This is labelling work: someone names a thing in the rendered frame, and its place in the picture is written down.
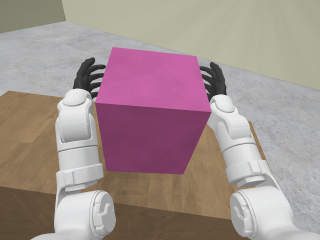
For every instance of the left robot forearm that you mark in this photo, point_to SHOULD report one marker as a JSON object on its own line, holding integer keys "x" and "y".
{"x": 76, "y": 139}

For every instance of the right robot forearm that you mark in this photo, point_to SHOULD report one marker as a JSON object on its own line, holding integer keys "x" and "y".
{"x": 245, "y": 167}

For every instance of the robot right hand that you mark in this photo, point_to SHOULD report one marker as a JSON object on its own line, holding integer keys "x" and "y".
{"x": 217, "y": 81}

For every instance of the pedestal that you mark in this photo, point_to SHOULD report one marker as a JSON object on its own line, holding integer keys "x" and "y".
{"x": 147, "y": 206}

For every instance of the robot left upper arm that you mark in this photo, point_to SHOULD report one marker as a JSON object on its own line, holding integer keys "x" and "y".
{"x": 83, "y": 216}

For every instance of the robot left hand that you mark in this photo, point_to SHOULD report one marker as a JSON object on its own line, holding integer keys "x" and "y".
{"x": 83, "y": 78}

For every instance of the carton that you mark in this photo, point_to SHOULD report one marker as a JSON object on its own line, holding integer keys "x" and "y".
{"x": 152, "y": 108}

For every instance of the robot right upper arm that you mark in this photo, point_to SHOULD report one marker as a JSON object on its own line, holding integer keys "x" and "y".
{"x": 263, "y": 213}

